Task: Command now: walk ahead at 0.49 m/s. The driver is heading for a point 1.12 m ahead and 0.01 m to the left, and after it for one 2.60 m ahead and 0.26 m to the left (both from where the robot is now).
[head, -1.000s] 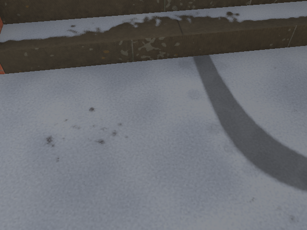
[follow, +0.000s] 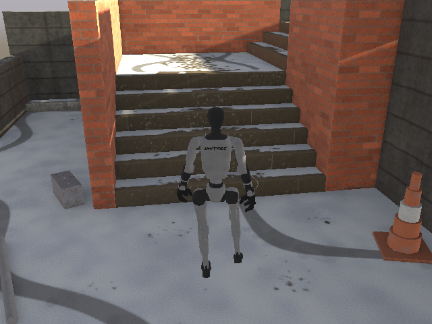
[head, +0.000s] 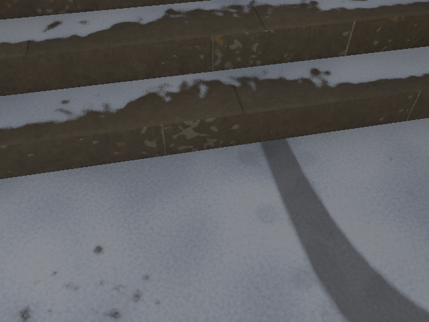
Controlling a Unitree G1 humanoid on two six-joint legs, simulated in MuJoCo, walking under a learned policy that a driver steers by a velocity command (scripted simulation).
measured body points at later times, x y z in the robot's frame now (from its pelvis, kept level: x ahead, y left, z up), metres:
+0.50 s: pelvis +0.28 -0.08 +0.00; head +0.29 -0.10 +0.45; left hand +0.33 +0.18 -0.12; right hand +0.37 -0.35 -0.14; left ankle +0.28 +0.08 -0.66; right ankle +0.30 -0.16 -0.74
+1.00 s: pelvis +0.55 -0.01 -0.01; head +0.58 +0.01 +0.44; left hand +0.57 +0.25 -0.16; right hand +0.65 -0.27 -0.13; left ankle +0.61 +0.07 -0.74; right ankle +0.45 -0.15 -0.66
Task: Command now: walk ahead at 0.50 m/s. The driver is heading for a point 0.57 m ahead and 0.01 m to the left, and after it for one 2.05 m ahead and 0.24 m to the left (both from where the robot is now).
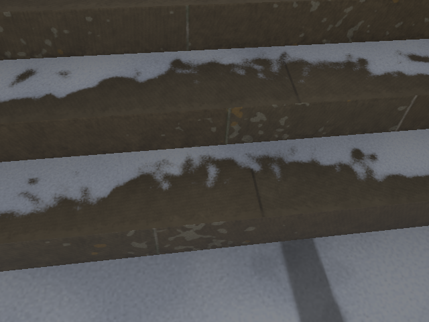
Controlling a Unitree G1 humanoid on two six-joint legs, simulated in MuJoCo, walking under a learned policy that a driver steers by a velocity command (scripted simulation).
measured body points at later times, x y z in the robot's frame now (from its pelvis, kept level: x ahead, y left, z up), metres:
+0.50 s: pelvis +0.26 -0.05 +0.00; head +0.28 -0.06 +0.45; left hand +0.37 +0.21 -0.12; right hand +0.26 -0.29 -0.15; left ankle +0.15 +0.08 -0.66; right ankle +0.31 -0.12 -0.74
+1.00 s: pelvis +0.43 -0.02 +0.00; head +0.44 +0.00 +0.45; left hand +0.44 +0.20 -0.17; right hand +0.48 -0.24 -0.14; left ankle +0.49 +0.05 -0.74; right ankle +0.37 -0.14 -0.68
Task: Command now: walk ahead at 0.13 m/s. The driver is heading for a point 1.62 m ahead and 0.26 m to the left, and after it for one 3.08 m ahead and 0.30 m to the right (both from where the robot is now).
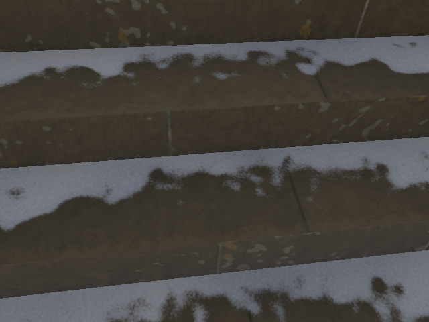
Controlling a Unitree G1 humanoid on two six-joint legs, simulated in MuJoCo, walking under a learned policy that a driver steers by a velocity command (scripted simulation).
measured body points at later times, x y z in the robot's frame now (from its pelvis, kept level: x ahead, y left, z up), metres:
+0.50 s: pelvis +0.02 -0.02 +0.00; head +0.03 -0.02 +0.45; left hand -0.01 +0.21 -0.16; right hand +0.05 -0.26 -0.15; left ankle +0.06 +0.07 -0.74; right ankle +0.00 -0.13 -0.74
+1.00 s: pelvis +0.03 -0.02 +0.00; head +0.04 -0.01 +0.45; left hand +0.01 +0.21 -0.16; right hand +0.07 -0.25 -0.15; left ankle +0.06 +0.07 -0.74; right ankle +0.00 -0.13 -0.74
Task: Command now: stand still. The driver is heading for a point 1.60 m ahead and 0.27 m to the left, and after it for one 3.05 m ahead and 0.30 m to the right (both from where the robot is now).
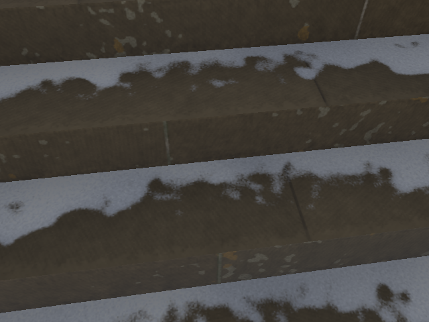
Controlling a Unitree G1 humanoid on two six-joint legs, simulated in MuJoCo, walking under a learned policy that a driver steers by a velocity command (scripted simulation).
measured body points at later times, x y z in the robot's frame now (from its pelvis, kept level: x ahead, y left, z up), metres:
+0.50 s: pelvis +0.01 +0.01 +0.00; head +0.02 +0.02 +0.45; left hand -0.02 +0.25 -0.16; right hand +0.05 -0.22 -0.15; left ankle +0.03 +0.09 -0.74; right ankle -0.03 -0.11 -0.74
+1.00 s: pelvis +0.01 +0.03 +0.00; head +0.03 +0.03 +0.45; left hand -0.02 +0.26 -0.16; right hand +0.05 -0.21 -0.15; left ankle +0.03 +0.09 -0.74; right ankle -0.03 -0.11 -0.74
